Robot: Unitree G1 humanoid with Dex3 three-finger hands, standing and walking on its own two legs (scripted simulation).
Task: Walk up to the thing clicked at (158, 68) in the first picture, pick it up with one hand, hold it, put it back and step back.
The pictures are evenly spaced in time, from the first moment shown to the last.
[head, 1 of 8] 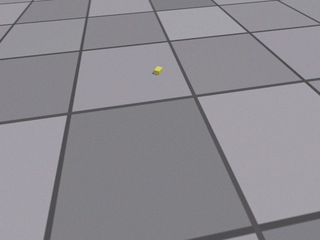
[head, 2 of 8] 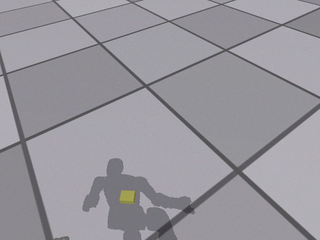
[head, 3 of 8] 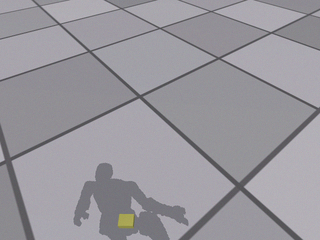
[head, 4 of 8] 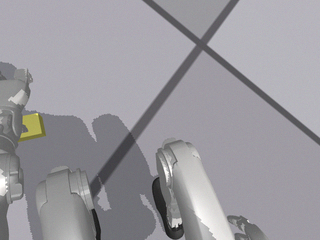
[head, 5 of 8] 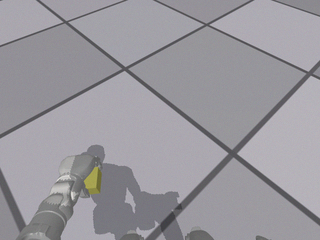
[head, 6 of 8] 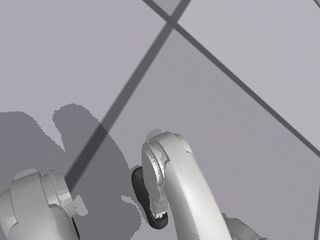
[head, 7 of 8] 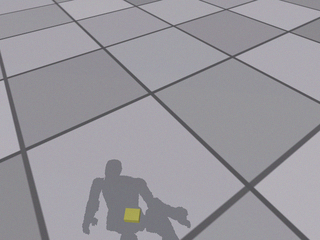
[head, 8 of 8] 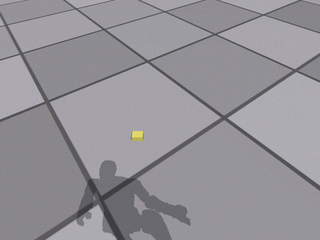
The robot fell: no
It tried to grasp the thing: yes
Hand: left
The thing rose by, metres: 0.68
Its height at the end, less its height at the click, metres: +0.00
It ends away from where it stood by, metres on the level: 0.01
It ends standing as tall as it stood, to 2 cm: yes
